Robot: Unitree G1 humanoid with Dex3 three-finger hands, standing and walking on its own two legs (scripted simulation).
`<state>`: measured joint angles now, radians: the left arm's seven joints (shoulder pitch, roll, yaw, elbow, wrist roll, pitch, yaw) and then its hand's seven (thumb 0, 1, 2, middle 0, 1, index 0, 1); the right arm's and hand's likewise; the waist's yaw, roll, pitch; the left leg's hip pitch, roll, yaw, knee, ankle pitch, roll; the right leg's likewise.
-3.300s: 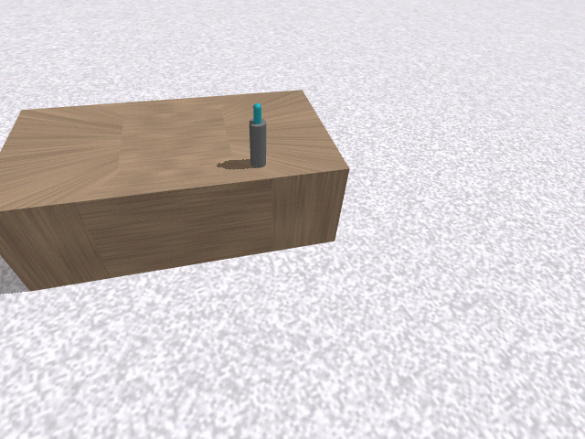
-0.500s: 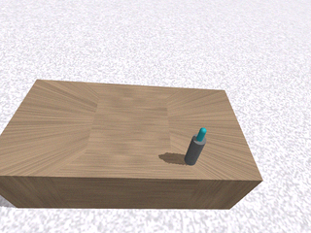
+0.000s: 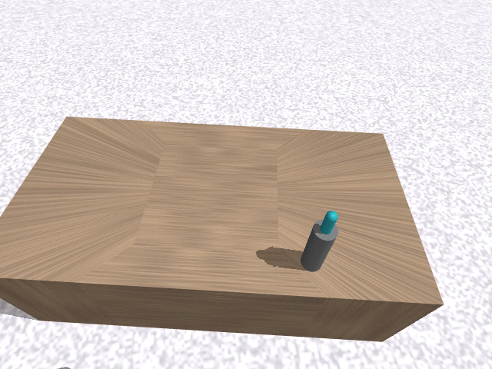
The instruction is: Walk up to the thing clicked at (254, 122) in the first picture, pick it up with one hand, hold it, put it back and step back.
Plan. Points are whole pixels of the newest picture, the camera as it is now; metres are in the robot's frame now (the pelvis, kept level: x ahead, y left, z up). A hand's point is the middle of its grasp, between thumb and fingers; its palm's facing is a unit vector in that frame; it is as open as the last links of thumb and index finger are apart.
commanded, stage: walk up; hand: right
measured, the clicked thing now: (320, 240) +0.47 -0.19 -0.21
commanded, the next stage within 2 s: stand in 1.82 s
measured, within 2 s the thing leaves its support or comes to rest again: neither
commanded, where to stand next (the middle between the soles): +0.06 +0.03 m, yaw -1 degrees
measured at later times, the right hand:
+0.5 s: hand out of the picture +0.09 -0.22 -0.13, palm faces -0.06 +0.95 -0.32, open 7.4 cm
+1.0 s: hand out of the picture +0.14 -0.23 -0.12, palm faces +0.02 +0.94 -0.34, open 7.4 cm
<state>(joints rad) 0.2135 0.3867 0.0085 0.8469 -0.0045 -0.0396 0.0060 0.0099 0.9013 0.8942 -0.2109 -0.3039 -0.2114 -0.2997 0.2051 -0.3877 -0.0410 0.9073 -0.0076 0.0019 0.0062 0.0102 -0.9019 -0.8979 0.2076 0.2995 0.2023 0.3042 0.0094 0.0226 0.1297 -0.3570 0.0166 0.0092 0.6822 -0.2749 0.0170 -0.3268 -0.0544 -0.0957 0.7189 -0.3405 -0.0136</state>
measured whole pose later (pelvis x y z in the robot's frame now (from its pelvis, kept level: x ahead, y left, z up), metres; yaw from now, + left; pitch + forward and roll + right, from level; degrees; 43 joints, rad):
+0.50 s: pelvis +0.00 +0.03 +0.02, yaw +1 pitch -2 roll -1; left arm 0.19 0.40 0.01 1.07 0.01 -0.03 0.00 0.01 0.91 0.89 -0.21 -0.30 -0.21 -0.30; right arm 0.12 -0.36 -0.02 1.04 -0.01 0.02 0.04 0.01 -0.90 -0.90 0.21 0.30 0.20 0.30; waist 0.03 0.03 0.06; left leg -0.30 -0.01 0.01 0.54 -0.20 0.03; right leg -0.24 -0.03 -0.04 0.51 -0.23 0.02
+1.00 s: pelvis +0.03 +0.03 +0.03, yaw +0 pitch -2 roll +0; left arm 0.06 0.35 -0.01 1.11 0.01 -0.03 0.01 0.01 0.91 0.89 -0.21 -0.30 -0.21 -0.30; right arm 0.05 -0.36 -0.03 1.12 0.00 0.01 0.01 0.01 -0.90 -0.90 0.21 0.30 0.20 0.30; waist 0.00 0.00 0.04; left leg -0.16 -0.03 0.03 0.37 -0.17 0.03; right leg -0.12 -0.04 -0.02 0.36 -0.20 0.04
